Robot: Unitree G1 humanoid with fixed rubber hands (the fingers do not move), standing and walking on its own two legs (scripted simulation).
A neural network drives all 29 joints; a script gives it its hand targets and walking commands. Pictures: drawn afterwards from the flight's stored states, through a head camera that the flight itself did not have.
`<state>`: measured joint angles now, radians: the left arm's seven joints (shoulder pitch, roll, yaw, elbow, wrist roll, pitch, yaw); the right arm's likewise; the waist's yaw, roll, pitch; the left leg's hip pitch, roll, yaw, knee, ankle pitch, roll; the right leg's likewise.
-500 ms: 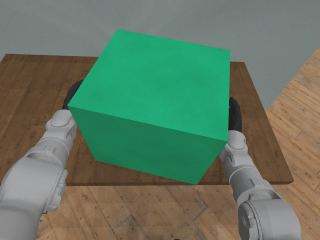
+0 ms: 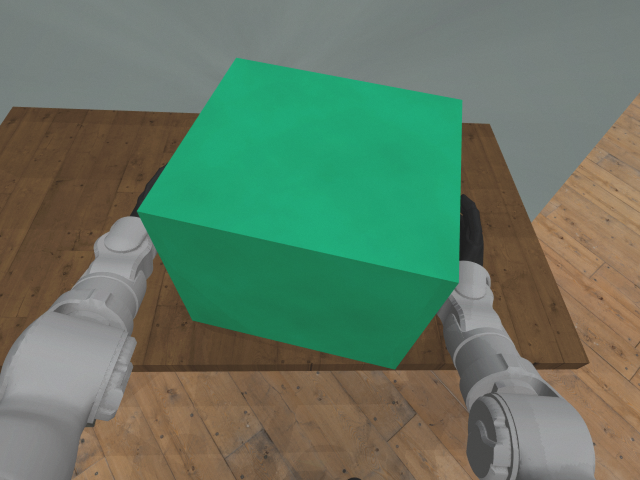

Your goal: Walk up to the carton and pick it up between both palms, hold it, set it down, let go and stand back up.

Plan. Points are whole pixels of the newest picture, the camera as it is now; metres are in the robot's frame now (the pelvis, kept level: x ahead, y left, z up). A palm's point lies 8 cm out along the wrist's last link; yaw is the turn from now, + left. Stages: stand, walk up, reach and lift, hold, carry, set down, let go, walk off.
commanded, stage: reach and lift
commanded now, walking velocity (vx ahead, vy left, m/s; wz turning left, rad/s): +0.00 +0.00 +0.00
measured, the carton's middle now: (317, 218) +0.47 -0.02 +0.02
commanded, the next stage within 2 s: none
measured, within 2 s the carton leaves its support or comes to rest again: leaves its support in 0.86 s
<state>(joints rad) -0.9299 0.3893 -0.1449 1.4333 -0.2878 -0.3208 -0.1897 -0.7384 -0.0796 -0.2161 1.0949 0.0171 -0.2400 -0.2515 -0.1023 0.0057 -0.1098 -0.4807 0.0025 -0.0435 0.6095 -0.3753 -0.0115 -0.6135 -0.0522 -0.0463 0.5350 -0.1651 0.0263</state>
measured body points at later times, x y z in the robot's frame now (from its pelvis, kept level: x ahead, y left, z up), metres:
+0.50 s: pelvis +0.00 +0.01 +0.00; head +0.07 +0.02 +0.45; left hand +0.45 +0.19 +0.06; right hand +0.39 -0.22 +0.04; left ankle -0.06 +0.12 -0.72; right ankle +0.05 -0.14 -0.73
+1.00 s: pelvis -0.01 +0.00 +0.00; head +0.04 +0.01 +0.45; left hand +0.44 +0.17 +0.07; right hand +0.37 -0.23 +0.06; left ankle -0.06 +0.12 -0.73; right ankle +0.05 -0.14 -0.73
